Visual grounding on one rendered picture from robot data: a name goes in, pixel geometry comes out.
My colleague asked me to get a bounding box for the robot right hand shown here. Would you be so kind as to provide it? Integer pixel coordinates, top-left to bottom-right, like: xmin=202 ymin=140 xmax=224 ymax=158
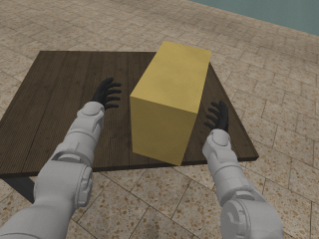
xmin=203 ymin=100 xmax=229 ymax=132

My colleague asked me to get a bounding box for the robot right upper arm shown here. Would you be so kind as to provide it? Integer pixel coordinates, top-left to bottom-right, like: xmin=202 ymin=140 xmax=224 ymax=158
xmin=219 ymin=198 xmax=284 ymax=239

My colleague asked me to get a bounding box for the right robot forearm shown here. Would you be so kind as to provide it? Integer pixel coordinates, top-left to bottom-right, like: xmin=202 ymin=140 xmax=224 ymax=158
xmin=202 ymin=128 xmax=284 ymax=231

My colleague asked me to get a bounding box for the robot left upper arm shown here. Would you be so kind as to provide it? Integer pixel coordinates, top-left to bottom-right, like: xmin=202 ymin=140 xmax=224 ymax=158
xmin=0 ymin=160 xmax=93 ymax=239

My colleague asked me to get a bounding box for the robot left hand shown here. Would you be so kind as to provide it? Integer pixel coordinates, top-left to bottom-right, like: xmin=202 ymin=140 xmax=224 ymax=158
xmin=91 ymin=77 xmax=122 ymax=110

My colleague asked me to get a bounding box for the table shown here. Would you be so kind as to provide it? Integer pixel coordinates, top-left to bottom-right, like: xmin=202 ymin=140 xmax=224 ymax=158
xmin=0 ymin=50 xmax=259 ymax=204

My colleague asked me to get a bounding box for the left robot forearm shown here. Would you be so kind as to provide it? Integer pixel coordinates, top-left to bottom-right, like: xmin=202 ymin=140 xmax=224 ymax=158
xmin=33 ymin=102 xmax=105 ymax=201

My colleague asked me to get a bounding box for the carton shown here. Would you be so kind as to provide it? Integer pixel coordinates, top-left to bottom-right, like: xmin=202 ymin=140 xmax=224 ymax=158
xmin=130 ymin=41 xmax=212 ymax=166

